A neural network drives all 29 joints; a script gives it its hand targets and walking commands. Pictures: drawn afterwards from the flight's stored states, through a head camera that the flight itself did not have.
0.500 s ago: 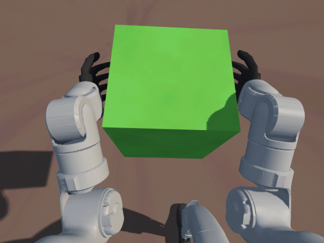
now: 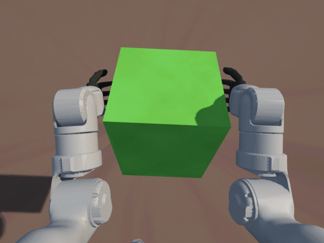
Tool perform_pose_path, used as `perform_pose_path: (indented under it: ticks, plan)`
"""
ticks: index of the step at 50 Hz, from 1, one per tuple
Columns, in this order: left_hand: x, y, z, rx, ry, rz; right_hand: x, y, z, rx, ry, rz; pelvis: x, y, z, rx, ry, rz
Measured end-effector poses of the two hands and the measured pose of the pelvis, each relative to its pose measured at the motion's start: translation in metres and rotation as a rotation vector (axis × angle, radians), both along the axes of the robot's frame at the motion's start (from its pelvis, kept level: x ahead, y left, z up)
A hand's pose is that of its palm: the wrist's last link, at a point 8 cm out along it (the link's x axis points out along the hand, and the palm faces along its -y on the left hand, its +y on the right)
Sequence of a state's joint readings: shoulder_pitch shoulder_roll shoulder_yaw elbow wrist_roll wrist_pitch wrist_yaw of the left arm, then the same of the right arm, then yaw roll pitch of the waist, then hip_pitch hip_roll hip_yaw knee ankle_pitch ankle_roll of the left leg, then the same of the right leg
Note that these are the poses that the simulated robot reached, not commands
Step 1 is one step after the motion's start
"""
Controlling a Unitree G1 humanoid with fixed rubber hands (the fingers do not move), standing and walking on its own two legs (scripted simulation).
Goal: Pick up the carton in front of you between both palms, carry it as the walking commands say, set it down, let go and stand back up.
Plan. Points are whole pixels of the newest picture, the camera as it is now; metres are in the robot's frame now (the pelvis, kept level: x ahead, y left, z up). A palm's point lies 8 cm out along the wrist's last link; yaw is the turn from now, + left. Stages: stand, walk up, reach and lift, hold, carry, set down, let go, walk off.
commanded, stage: carry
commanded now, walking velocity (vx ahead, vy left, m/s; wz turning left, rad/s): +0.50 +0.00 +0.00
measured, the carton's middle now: (164, 118) +0.39 -0.01 +0.09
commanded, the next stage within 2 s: none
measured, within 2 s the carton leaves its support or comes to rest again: neither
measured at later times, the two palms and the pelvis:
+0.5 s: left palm (102, 27) +0.66 +0.16 +0.19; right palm (202, 13) +0.70 -0.14 +0.20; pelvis +0.30 -0.03 +0.06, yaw +1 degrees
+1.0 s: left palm out of the picture +1.00 +0.12 +0.27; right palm out of the picture +0.97 -0.17 +0.27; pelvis +0.60 +0.01 +0.10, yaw -1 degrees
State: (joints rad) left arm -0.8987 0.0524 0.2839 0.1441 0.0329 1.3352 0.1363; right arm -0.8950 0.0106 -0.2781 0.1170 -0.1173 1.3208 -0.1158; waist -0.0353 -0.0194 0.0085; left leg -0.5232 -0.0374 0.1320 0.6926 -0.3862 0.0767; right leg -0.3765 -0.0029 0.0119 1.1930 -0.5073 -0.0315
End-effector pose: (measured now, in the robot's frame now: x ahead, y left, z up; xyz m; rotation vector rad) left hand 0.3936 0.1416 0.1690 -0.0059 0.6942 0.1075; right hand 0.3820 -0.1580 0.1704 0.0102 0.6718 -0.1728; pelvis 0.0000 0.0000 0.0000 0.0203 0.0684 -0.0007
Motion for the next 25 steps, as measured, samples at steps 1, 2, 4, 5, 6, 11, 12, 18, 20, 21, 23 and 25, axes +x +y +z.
perform_pose_path:
  ticks: [1, 2, 4, 5, 6, 11, 12, 18, 20, 21, 23, 25]
  plan:
    - [0.013, -0.006, 0.0, 0.004, 0.024, -0.019, 0.007, -0.005, -0.002, 0.003, 0.024, -0.018, 0.011, 0.003, 0.005, -0.007, 0.003, -0.001]
    - [0.026, -0.011, 0.001, 0.005, 0.042, -0.036, 0.014, -0.01, -0.002, 0.008, 0.043, -0.036, 0.021, 0.005, 0.01, -0.014, 0.005, -0.004]
    - [0.051, -0.02, 0.004, 0.001, 0.058, -0.059, 0.03, -0.019, 0.0, 0.015, 0.057, -0.067, 0.041, 0.009, 0.019, -0.026, 0.008, -0.009]
    - [0.064, -0.023, 0.006, -0.004, 0.055, -0.065, 0.039, -0.022, 0.003, 0.019, 0.054, -0.08, 0.052, 0.01, 0.022, -0.031, 0.01, -0.011]
    - [0.076, -0.026, 0.01, -0.011, 0.047, -0.069, 0.05, -0.025, 0.007, 0.021, 0.044, -0.089, 0.063, 0.01, 0.025, -0.035, 0.011, -0.012]
    - [0.139, -0.031, 0.028, -0.032, -0.014, -0.053, 0.116, -0.03, 0.029, 0.031, -0.019, -0.096, 0.124, 0.005, 0.031, -0.043, 0.022, -0.011]
    - [0.151, -0.03, 0.03, -0.031, -0.021, -0.046, 0.132, -0.029, 0.032, 0.032, -0.025, -0.089, 0.139, 0.003, 0.03, -0.044, 0.023, -0.011]
    - [0.218, -0.017, 0.027, 0.028, -0.002, 0.032, 0.232, -0.016, 0.028, 0.03, 0.0, 0.018, 0.226, -0.019, 0.025, -0.065, 0.0, 0.006]
    - [0.23, -0.008, 0.021, 0.02, 0.038, 0.054, 0.259, -0.005, 0.026, 0.031, 0.041, 0.062, 0.247, -0.024, 0.034, -0.055, -0.002, 0.003]
    - [0.236, -0.002, 0.019, 0.019, 0.055, 0.068, 0.272, 0.001, 0.026, 0.033, 0.058, 0.08, 0.257, -0.026, 0.039, -0.048, 0.0, 0.003]
    - [0.248, 0.007, 0.02, 0.017, 0.073, 0.098, 0.297, 0.012, 0.028, 0.038, 0.076, 0.107, 0.277, -0.029, 0.049, -0.035, 0.003, 0.006]
    - [0.266, 0.015, 0.025, 0.011, 0.067, 0.124, 0.321, 0.02, 0.034, 0.045, 0.071, 0.124, 0.298, -0.03, 0.056, -0.024, 0.005, 0.011]
